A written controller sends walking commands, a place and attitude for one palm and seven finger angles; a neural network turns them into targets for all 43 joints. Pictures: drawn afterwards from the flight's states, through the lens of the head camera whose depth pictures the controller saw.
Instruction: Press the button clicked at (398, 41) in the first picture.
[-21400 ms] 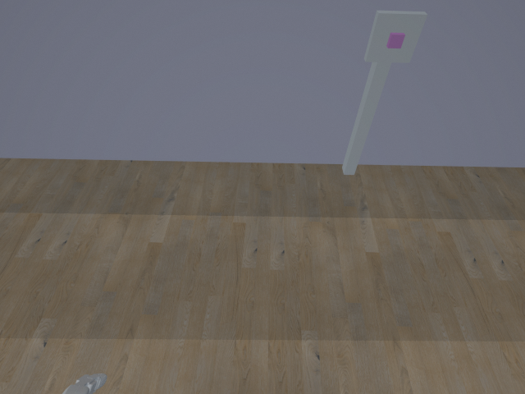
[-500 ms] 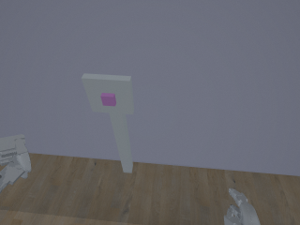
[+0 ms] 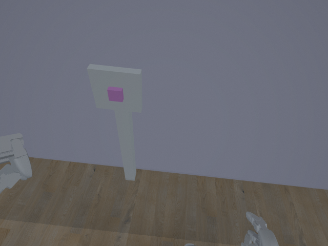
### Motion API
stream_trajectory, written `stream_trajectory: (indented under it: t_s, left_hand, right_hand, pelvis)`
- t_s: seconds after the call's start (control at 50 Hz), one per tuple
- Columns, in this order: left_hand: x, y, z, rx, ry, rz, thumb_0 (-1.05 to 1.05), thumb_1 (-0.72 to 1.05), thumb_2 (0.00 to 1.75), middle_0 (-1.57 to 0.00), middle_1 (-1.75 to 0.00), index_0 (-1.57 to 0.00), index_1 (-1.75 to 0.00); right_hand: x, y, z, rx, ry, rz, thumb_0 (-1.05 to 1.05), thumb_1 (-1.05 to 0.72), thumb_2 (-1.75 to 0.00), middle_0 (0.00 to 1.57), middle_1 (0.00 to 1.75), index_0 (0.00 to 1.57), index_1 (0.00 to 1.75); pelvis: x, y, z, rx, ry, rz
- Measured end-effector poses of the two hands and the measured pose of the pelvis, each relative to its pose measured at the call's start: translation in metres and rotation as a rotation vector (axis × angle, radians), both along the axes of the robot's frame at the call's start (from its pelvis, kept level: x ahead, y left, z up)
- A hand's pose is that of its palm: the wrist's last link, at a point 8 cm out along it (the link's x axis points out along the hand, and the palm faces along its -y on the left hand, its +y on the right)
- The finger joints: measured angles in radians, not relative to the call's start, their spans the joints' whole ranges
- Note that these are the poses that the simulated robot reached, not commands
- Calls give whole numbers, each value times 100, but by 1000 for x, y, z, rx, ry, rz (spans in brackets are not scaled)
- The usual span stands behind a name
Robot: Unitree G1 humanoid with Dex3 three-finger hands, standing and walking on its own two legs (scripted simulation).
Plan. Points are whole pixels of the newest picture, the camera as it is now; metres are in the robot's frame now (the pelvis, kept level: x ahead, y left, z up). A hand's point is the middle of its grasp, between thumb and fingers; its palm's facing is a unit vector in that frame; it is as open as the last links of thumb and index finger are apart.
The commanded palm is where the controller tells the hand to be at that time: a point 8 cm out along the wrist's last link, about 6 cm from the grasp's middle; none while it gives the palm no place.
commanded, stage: step back with the hand held close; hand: left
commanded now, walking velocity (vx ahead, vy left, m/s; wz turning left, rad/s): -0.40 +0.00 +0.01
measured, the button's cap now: (115, 93) +0.61 +0.20 +0.01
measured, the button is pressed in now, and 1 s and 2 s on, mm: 0 0 0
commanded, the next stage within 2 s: stop stepping back and stand still in 0.48 s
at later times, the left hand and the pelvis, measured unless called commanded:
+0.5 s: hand (30, 211) +0.13 +0.20 +0.19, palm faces +0.25 -0.86 -0.45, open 3.1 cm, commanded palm +0.05 +0.26 +0.20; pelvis -0.09 -0.02 +0.02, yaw -4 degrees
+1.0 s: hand out of the picture -0.01 +0.21 +0.20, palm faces +0.34 -0.84 -0.43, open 3.1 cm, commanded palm -0.06 +0.26 +0.20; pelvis -0.19 -0.02 +0.02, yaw +0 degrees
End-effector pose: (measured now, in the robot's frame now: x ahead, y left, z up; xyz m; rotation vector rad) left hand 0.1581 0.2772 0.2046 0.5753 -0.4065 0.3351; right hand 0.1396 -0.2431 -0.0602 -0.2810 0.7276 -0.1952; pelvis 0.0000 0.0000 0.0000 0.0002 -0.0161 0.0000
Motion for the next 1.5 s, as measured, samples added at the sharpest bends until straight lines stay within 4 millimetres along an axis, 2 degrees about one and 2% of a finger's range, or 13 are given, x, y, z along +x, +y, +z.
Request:
stream_trajectory:
  t_s: [0.16, 0.32, 0.48, 0.6, 0.68, 0.76, 0.86, 0.98, 1.08, 1.2, 1.34, 1.42, 1.5]
  left_hand:
    - [-15, 4, -3, 2, 10, -69, 1, 88, 89, -131, -150, -131, -150]
    - [-46, 25, 6, -45, 47, 60, 1, 88, 89, -131, -150, -131, -150]
    - [-53, -25, 0, -65, 101, -109, 1, 89, 89, -131, -150, -131, -150]
    - [-95, -51, 18, 15, 110, -216, 1, 88, 89, -130, -150, -131, -150]
    - [-127, -35, 18, 7, 110, -114, 1, 88, 89, -131, -150, -131, -150]
    - [-145, -14, -3, -76, 128, 0, 1, 88, 89, -131, -150, -131, -150]
    - [-167, -10, -19, -130, 183, 18, 1, 88, 89, -131, -150, -131, -150]
    - [-200, -23, 3, -82, 103, -46, 2, 88, 89, -131, -150, -131, -150]
    - [-224, -10, 14, -72, 22, -11, 1, 88, 89, -131, -150, -131, -150]
    - [-223, 7, -4, -135, -23, 24, 1, 88, 89, -131, -150, -132, -150]
    - [-230, -13, 2, -77, 69, -28, 1, 89, 89, -131, -150, -131, -150]
    - [-241, -27, 4, -34, 94, -49, 1, 88, 89, -131, -150, -131, -150]
    - [-245, -23, 11, -58, 69, -21, 1, 88, 89, -131, -150, -132, -150]
  right_hand:
    - [-15, 4, 6, -26, 22, 2, 1, -91, -90, 21, 30, 20, 30]
    - [-27, 24, 16, 0, 25, 29, 1, -91, -90, 21, 30, 20, 30]
    - [-39, 24, 12, 68, -27, 106, 1, -90, -90, 21, 30, 20, 30]
    - [-83, -7, 21, 81, -54, 16, 1, -90, -90, 21, 30, 21, 30]
    - [-116, -31, 27, 21, -13, -47, 1, -91, -90, 21, 30, 20, 30]
    - [-139, -44, 23, -45, 0, -59, 1, -91, -90, 20, 30, 20, 30]
    - [-163, -34, 28, -38, -31, -39, 1, -91, -90, 20, 30, 20, 30]
    - [-186, -10, 31, 20, -87, 0, 1, -91, -90, 20, 30, 20, 30]
    - [-205, 0, 25, 31, -48, 13, 1, -90, -90, 21, 30, 20, 30]
    - [-225, 6, 10, 6, -57, -16, 1, -90, -90, 21, 30, 20, 30]
    - [-252, 19, 9, 99, -22, -6, 1, -91, -90, 21, 30, 20, 30]
    - [-254, 7, -3, 89, 27, 13, 1, -90, -90, 21, 30, 20, 30]
    - [-254, -8, 2, 48, 59, 6, 1, -90, -90, 21, 30, 20, 30]
  pelvis:
    - [-21, 9, 0, -14, 14, 12]
    - [-28, 7, 20, -68, 88, 9]
    - [-83, -13, 19, -22, 104, -63]
    - [-118, -29, 20, -28, 68, -54]
    - [-122, -30, 24, 6, 76, -56]
    - [-136, -21, 19, -9, 68, -15]
    - [-165, -16, 20, 6, 24, -30]
    - [-190, -18, 24, -12, -3, -9]
    - [-206, -13, 22, 1, -6, -28]
    - [-221, 2, 8, -21, -21, -25]
    - [-228, -13, 19, -7, -18, -21]
    - [-236, -20, 12, 11, -4, -28]
    - [-234, -20, 20, 19, 1, -17]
